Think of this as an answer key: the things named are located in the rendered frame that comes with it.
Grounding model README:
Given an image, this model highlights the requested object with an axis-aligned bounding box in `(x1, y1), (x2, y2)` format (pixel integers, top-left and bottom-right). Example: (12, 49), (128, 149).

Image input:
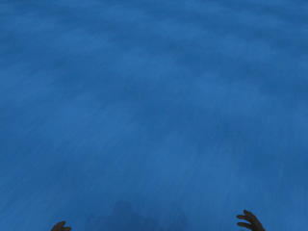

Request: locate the left robot hand
(51, 220), (72, 231)

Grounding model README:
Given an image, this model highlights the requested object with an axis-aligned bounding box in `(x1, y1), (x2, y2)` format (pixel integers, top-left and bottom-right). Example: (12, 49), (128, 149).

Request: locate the right robot hand
(236, 210), (266, 231)

